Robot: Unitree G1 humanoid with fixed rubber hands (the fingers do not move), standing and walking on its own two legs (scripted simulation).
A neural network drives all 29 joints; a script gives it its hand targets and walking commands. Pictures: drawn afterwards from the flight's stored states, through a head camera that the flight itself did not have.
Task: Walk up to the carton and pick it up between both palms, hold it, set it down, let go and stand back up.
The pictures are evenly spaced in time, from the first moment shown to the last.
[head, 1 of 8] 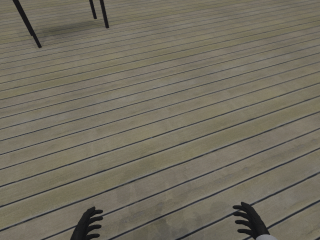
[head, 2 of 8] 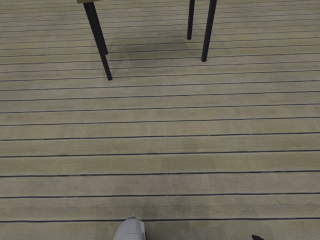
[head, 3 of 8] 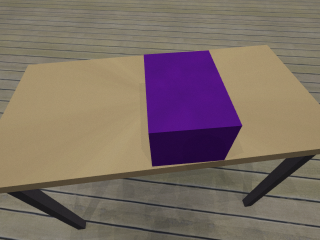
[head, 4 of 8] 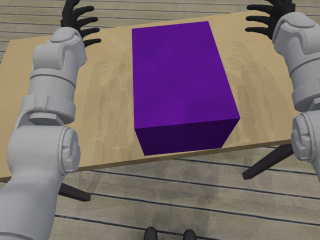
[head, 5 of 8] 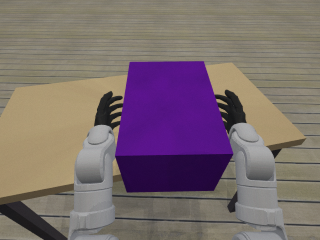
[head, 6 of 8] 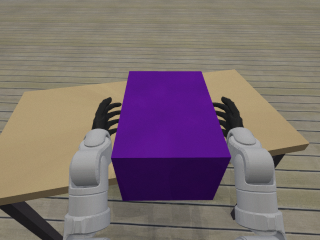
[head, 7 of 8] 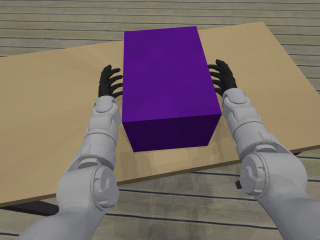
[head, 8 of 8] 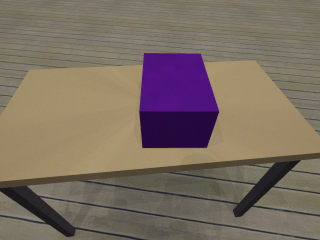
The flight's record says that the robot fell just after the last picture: no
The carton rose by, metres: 0.11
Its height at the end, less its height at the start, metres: +0.00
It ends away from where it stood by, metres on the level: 0.06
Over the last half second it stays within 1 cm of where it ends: yes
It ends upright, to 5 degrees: yes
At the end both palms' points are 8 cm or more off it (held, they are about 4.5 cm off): yes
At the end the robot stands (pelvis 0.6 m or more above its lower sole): yes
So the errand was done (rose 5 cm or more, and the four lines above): yes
